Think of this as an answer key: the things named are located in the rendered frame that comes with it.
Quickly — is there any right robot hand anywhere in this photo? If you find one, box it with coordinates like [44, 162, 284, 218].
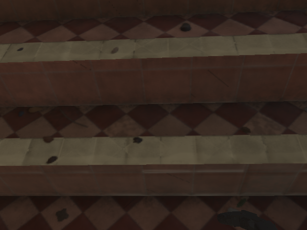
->
[217, 210, 278, 230]

